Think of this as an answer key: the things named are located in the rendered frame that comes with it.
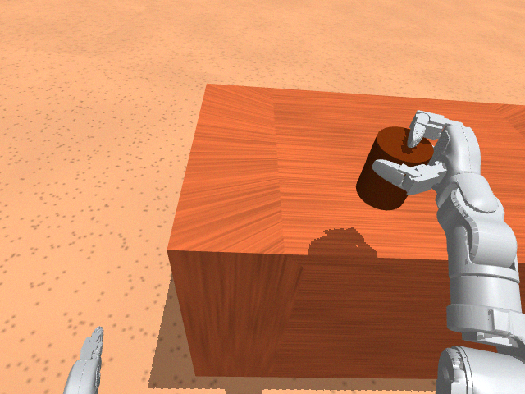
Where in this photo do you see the right robot hand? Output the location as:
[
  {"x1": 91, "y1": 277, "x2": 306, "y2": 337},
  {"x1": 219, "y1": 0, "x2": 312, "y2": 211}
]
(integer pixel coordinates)
[{"x1": 372, "y1": 110, "x2": 481, "y2": 195}]

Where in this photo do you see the left robot hand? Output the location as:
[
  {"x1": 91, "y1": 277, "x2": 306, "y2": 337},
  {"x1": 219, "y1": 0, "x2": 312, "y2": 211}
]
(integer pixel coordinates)
[{"x1": 63, "y1": 326, "x2": 103, "y2": 394}]

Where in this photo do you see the can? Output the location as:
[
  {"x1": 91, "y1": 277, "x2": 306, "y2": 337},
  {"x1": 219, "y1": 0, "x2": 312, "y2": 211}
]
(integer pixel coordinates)
[{"x1": 356, "y1": 126, "x2": 434, "y2": 210}]

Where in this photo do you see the right robot arm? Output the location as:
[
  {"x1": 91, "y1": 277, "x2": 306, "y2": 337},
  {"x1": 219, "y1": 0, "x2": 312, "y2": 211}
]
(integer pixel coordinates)
[{"x1": 435, "y1": 173, "x2": 525, "y2": 394}]

